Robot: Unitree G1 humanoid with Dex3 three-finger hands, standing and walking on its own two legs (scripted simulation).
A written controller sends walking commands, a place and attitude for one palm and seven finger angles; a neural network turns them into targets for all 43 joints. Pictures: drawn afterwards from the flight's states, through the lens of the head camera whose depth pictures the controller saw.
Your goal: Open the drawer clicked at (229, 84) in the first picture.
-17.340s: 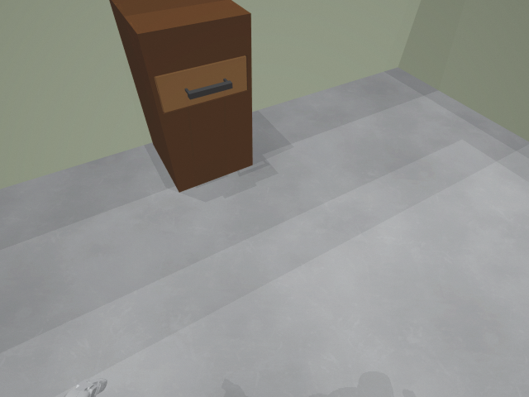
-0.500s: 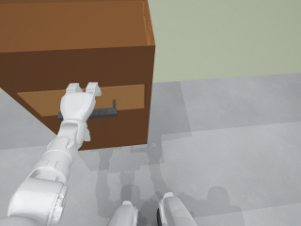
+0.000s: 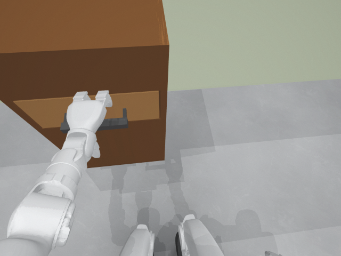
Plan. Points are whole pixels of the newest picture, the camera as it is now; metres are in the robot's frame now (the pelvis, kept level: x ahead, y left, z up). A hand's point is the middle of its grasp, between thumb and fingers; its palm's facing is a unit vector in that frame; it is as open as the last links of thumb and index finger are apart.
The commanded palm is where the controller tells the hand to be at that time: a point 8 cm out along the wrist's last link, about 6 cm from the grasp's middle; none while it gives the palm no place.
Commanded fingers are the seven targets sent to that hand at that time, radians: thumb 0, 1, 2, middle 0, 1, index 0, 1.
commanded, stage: move the hooked fingers above the handle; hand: left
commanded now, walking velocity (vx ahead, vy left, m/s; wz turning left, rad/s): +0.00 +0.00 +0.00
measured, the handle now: (95, 119) +0.50 +0.20 -0.11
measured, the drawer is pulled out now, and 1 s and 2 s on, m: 0.00 0.00 0.00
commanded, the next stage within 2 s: none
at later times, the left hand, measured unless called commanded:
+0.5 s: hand (86, 128) +0.44 +0.20 -0.05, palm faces -0.17 -0.03 -0.99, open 13.8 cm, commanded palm +0.44 +0.21 +0.00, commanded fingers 0.00 -0.50 0.30 -0.30 -1.20 -0.30 -1.20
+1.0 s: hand (93, 123) +0.46 +0.18 -0.05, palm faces -0.11 -0.03 -0.99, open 13.4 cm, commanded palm +0.45 +0.23 +0.01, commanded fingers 0.00 -0.50 0.30 -0.30 -1.20 -0.30 -1.20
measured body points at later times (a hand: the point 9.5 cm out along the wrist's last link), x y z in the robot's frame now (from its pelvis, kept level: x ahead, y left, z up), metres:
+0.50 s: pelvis +0.00 +0.00 +0.01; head +0.14 -0.01 +0.44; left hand +0.45 +0.20 +0.00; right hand +0.07 -0.27 -0.13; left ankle +0.00 +0.10 -0.63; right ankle +0.05 -0.10 -0.63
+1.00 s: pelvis +0.00 +0.00 +0.01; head +0.14 -0.01 +0.44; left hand +0.46 +0.18 +0.00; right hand +0.06 -0.25 -0.13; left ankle +0.00 +0.10 -0.63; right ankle +0.05 -0.10 -0.63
